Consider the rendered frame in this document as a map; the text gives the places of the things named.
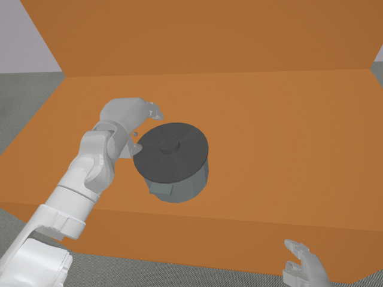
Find pot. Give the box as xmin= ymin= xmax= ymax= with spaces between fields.
xmin=143 ymin=124 xmax=209 ymax=203

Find knob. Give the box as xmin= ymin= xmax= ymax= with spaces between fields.
xmin=158 ymin=134 xmax=180 ymax=155

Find robot left hand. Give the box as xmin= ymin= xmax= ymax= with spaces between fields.
xmin=100 ymin=97 xmax=164 ymax=158

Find robot right hand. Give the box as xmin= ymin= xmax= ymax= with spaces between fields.
xmin=282 ymin=239 xmax=329 ymax=287

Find lid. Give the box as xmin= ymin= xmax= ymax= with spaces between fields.
xmin=133 ymin=123 xmax=208 ymax=184

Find table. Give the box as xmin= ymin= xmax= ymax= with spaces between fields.
xmin=0 ymin=0 xmax=383 ymax=284

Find left robot upper arm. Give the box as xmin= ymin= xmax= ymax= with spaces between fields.
xmin=0 ymin=236 xmax=73 ymax=287

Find robot left forearm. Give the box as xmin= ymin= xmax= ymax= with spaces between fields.
xmin=0 ymin=120 xmax=128 ymax=275

